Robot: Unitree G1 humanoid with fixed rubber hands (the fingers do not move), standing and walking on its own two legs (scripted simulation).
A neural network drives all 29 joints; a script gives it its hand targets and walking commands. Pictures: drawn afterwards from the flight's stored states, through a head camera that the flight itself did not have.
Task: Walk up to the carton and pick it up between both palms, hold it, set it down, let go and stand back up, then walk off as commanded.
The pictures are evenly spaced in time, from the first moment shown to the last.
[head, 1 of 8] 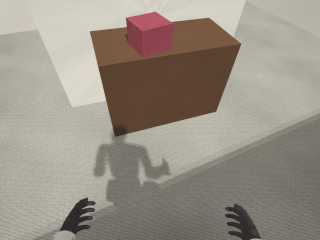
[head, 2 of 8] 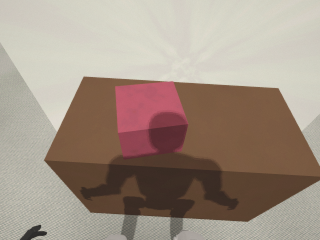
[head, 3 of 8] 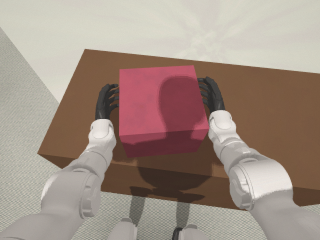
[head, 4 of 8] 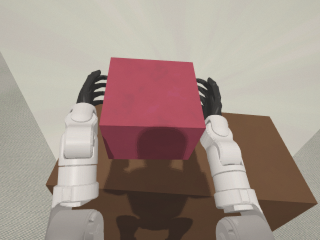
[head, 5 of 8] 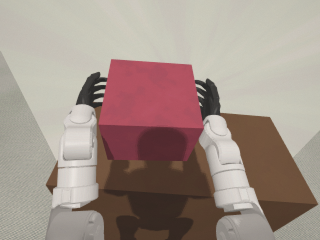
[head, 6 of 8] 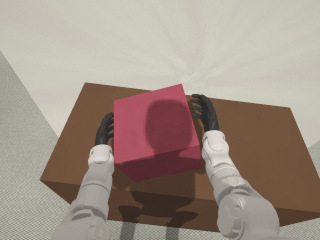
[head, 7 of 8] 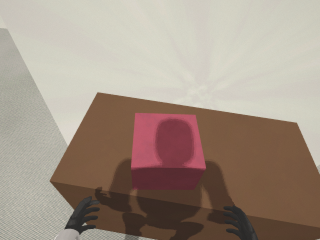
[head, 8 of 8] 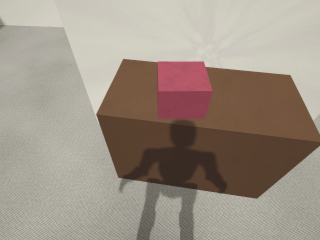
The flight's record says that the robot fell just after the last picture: no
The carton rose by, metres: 0.23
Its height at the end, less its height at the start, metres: +0.00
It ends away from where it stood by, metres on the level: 0.02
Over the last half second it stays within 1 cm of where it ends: yes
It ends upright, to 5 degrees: yes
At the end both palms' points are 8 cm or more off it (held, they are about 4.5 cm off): yes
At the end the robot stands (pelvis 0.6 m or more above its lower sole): yes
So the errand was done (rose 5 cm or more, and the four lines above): yes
